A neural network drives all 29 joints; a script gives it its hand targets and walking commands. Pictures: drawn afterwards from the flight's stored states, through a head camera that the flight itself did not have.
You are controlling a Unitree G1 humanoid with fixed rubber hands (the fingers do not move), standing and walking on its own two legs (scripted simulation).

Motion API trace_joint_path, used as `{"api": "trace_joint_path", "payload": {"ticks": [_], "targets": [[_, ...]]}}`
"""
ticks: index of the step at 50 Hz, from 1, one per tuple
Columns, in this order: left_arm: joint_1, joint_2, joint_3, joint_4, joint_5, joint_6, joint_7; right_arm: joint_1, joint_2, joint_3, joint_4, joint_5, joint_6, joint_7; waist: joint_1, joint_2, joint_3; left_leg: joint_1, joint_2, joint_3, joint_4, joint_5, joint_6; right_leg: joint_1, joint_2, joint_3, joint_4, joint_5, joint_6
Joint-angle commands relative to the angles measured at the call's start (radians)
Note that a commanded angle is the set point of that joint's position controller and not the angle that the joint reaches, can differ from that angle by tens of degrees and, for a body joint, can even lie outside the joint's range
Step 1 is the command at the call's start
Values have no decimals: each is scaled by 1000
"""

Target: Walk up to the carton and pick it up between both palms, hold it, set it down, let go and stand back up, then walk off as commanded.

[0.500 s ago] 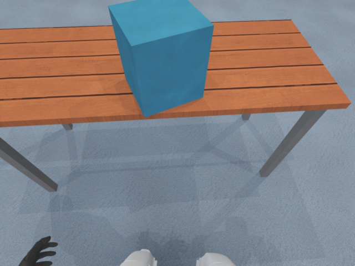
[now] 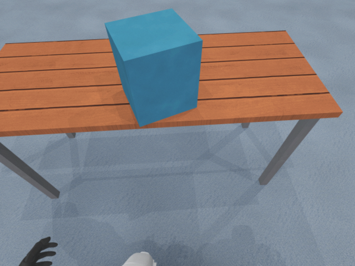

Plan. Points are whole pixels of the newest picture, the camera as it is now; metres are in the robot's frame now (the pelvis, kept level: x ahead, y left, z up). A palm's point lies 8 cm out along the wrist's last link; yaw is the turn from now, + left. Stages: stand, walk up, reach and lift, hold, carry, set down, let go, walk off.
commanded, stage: walk up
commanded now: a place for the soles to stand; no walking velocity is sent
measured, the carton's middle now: (155, 69) +0.66 +0.09 +0.04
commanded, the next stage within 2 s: none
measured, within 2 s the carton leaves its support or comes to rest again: neither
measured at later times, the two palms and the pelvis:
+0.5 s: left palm (19, 260) +0.14 +0.37 -0.09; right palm out of the picture +0.12 -0.28 -0.10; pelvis +0.02 +0.04 -0.01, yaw +1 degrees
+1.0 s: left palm (17, 259) +0.14 +0.37 -0.09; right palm out of the picture +0.13 -0.28 -0.11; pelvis +0.03 +0.04 -0.01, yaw +2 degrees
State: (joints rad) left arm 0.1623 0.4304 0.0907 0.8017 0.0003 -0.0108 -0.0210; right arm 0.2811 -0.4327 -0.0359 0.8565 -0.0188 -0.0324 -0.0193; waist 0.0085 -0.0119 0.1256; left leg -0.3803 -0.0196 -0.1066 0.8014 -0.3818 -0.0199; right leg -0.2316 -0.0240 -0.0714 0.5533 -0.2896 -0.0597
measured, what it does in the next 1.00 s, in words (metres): steps on the spot: left foot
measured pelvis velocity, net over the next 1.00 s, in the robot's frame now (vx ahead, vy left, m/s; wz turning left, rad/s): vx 0.03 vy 0.04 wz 0.03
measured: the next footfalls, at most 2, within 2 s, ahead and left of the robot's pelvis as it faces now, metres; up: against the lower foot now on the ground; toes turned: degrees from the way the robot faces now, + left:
left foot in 0.10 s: +0.09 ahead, +0.17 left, +0.00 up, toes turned -5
left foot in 1.72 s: +0.22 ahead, +0.21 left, +0.00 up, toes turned +0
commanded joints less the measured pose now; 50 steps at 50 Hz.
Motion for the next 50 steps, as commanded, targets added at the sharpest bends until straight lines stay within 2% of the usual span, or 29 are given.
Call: {"api": "trace_joint_path", "payload": {"ticks": [1,4,5,6,7,8,13,15,17,18,21,22,23,25,26,28,30,32,35,36,37,38,39,40,41,43,45,48,50], "targets": [[-19,207,33,-77,8,-7,6,74,-121,-28,-38,7,-25,0,5,-105,-113,61,21,118,-120,117,11,67,-219,97,-61,374,-121],[-40,194,32,-84,7,12,1,133,-167,-46,-8,-1,-41,-13,-31,-86,-166,183,-12,138,-345,209,39,27,-168,61,102,196,-63],[-21,159,23,-90,12,17,2,105,-189,-42,-14,-12,-41,-15,-13,24,-181,168,29,3,-335,229,64,-17,-140,76,129,57,-41],[-43,109,9,-80,-4,25,2,65,-249,-55,-38,-22,-47,-22,0,140,-141,95,185,-285,-372,321,129,-69,-62,41,207,-84,13],[-6,116,14,-71,-8,35,2,6,-308,-59,-52,-21,-45,-16,25,179,-75,29,266,-449,-427,257,209,-120,16,63,239,-299,32],[-11,134,17,-51,1,42,4,-4,-319,-59,-51,-14,-44,-19,4,196,-79,-17,286,-511,-481,128,265,-103,2,128,327,-345,34],[46,148,29,0,14,7,4,-81,-226,-29,-77,-9,-10,-6,45,155,-74,-162,94,-229,-332,86,138,149,23,62,-56,-103,6],[17,199,46,-13,12,-2,7,-66,-181,-16,-67,5,-10,-4,44,16,-133,-140,36,-99,-229,55,76,138,-160,239,-168,-240,-51],[15,274,59,-9,29,-20,4,-62,-187,-23,-63,-7,-4,12,42,-10,-112,-99,-45,29,-3,-92,55,77,-308,414,-275,-445,-133],[-29,264,53,-28,30,-25,7,-24,-170,-29,-67,-9,-15,13,-1,-44,-67,-101,-5,42,-22,-75,49,35,-332,394,-260,-379,-152],[-91,207,22,-45,20,-20,5,37,-189,-35,-32,-5,-34,24,-42,-38,-64,76,12,7,-241,213,71,-31,-171,128,-78,-12,-45],[-88,168,17,-37,10,-18,4,29,-193,-34,-31,-7,-41,19,-34,-1,-113,126,71,-109,-291,376,97,-16,-100,44,18,81,5],[-85,147,15,-53,5,-17,9,43,-203,-28,-39,-12,-49,14,-22,82,-183,151,156,-277,-340,525,149,-2,-55,28,132,65,30],[-30,140,9,-37,4,-13,5,13,-293,-51,-41,-10,-47,5,13,179,-207,227,212,-395,-331,455,233,-89,15,67,110,-229,39],[-12,131,3,-18,8,-17,9,-4,-243,-44,-42,-8,-44,2,11,134,-165,208,230,-417,-359,428,241,-101,10,82,86,-235,25],[11,141,5,-15,11,-26,5,-58,-234,-26,-61,2,-33,3,47,154,-166,52,169,-293,-335,410,181,62,-16,88,-23,-133,-1],[69,202,26,8,23,-39,14,-87,-165,-8,-67,10,-33,1,64,1,-193,-65,49,-110,-130,471,76,233,-158,218,-147,70,-42],[-3,225,28,7,15,-33,12,-50,-161,-10,-47,8,-31,-1,6,29,-178,-34,25,15,-159,299,41,191,-247,187,-87,286,-113],[-102,175,22,-22,2,-16,10,1,-173,-17,-26,9,-42,4,-24,-18,-202,96,61,-74,-246,477,85,113,-132,23,26,229,-17],[-92,162,22,-42,2,-12,11,-13,-205,-23,-37,-4,-46,4,-8,67,-190,101,99,-112,-252,650,117,58,-88,3,90,156,-4],[-80,154,21,-44,0,-6,11,-28,-222,-27,-44,-1,-43,1,1,142,-211,129,118,-215,-272,552,142,15,-47,26,104,44,10],[-72,155,19,-30,-4,-7,12,-34,-223,-22,-48,3,-45,-3,7,61,-183,122,167,-312,-302,564,176,16,-33,54,96,-14,21],[-69,153,15,-34,-6,-6,15,-58,-252,-32,-48,-3,-33,1,21,151,-171,92,169,-280,-310,572,179,27,-36,58,74,-18,27],[-36,146,14,-7,-17,-8,14,-106,-219,-11,-52,2,-34,-2,43,143,-183,47,145,-274,-309,532,176,84,-46,84,23,-11,15],[-24,170,16,7,-7,-12,14,-107,-215,-15,-56,5,-30,-3,37,126,-172,17,107,-196,-285,518,115,124,-55,57,-11,20,2],[2,211,33,16,5,-15,18,-99,-181,-11,-39,10,-18,4,42,-4,-150,-54,40,-85,-183,428,70,183,-138,121,-67,105,-39],[-31,221,34,-8,-1,-15,17,-69,-181,-17,-29,5,-14,0,3,-34,-116,-2,9,3,-107,307,59,100,-253,193,-101,183,-110],[-66,196,25,-26,5,-3,15,-29,-191,-14,-20,0,-32,6,2,70,-207,66,59,-112,-228,505,92,111,-108,48,52,159,-14],[-73,170,19,-32,-2,-1,19,-60,-219,-21,-42,5,-32,2,17,72,-192,72,121,-254,-279,465,145,58,-49,45,78,-19,10]]}}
